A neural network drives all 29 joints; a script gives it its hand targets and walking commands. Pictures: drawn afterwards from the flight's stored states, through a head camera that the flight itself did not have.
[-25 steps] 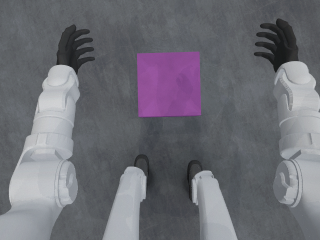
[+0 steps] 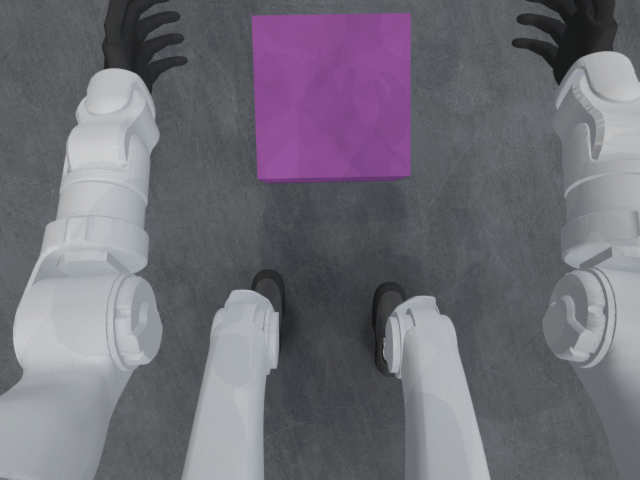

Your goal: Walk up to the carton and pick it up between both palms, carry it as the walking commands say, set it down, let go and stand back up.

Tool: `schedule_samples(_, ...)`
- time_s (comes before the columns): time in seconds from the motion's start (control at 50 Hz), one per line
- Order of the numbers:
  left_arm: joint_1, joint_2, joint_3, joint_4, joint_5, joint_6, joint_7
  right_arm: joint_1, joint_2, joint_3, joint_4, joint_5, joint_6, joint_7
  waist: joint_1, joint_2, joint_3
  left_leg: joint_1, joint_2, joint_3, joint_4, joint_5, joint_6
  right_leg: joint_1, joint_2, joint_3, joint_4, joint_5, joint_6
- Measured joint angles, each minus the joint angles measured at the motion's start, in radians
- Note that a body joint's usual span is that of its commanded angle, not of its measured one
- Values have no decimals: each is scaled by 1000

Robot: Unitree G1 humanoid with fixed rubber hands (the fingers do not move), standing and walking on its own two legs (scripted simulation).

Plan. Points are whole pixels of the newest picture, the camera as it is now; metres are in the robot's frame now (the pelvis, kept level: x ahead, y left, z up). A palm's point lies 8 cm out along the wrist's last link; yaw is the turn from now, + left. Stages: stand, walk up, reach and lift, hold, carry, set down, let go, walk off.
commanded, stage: reach and lift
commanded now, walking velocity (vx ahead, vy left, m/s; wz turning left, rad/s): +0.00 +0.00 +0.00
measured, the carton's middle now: (330, 108) +0.58 +0.02 -0.49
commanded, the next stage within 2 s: none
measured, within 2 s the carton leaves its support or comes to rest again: neither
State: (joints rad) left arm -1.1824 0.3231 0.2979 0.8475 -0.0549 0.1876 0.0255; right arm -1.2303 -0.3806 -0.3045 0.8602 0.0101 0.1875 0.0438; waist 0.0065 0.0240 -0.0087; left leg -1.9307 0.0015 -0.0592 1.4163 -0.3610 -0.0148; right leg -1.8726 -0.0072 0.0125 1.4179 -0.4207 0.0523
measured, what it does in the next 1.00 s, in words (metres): lowers itself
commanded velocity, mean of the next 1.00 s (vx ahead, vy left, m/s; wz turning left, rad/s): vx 0.00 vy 0.00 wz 0.00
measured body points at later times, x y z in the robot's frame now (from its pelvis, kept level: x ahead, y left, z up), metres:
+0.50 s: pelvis -0.01 +0.00 -0.11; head +0.36 +0.02 +0.14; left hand +0.52 +0.23 -0.30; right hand +0.56 -0.20 -0.28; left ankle +0.10 +0.13 -0.53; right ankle +0.09 -0.14 -0.53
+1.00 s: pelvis -0.02 +0.00 -0.19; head +0.38 +0.00 +0.00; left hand +0.52 +0.22 -0.42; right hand +0.54 -0.18 -0.41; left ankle +0.10 +0.13 -0.53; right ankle +0.09 -0.14 -0.53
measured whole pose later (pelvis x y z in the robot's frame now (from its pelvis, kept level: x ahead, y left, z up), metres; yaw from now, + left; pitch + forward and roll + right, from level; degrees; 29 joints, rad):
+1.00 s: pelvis -0.02 +0.00 -0.19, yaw -1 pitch +36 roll -2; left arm -1.50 0.46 0.13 1.12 -0.23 0.08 0.10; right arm -1.53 -0.38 -0.18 1.05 0.08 0.12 -0.08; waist 0.02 0.03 0.53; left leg -2.26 0.00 -0.06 2.14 -0.52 -0.03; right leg -2.20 0.03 0.05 2.15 -0.59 0.08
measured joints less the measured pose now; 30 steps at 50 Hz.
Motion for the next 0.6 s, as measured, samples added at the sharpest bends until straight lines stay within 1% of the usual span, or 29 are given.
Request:
schedule_samples(0.06, -37, 3, 0, 15, 0, 14, 16, -48, 0, 0, 19, 0, 17, -14, 0, -3, 20, -44, 0, 0, 72, -18, -2, -46, 3, 3, 75, -20, 0)
schedule_samples(0.18, -69, 11, 0, 85, -2, 1, 28, -84, 0, 0, 76, 0, 6, -37, 1, -13, 24, -134, 0, 0, 201, -62, -6, -137, 8, 8, 209, -67, 0)
schedule_samples(0.24, -69, 12, -7, 72, -19, -17, 35, -84, 0, 5, 79, 5, -13, -53, 3, -17, 51, -161, 0, 0, 257, -83, -7, -163, 10, 10, 265, -89, 0)
schedule_samples(0.32, -70, 19, -38, 65, -45, -44, 38, -81, 0, 39, 81, 28, -27, -68, 6, -19, 82, -196, 0, 0, 329, -109, -7, -197, 13, 13, 337, -117, 4)
schedule_samples(0.38, -71, 20, -53, 75, -53, -54, 43, -83, 0, 46, 89, 35, -39, -76, 10, -19, 100, -225, 0, 0, 384, -127, -7, -223, 16, 16, 389, -135, 8)
schedule_samples(0.46, -75, 35, -80, 55, -77, -59, 56, -101, 0, 55, 89, 49, -51, -91, 11, -20, 172, -232, 0, 0, 444, -142, -7, -228, 19, 19, 448, -150, 12)
schedule_samples(0.6, -121, 52, -105, 91, -99, -65, 70, -135, 0, 73, 99, 64, -56, -97, 13, -21, 258, -272, 0, 0, 529, -145, -7, -268, 25, 24, 535, -155, 17)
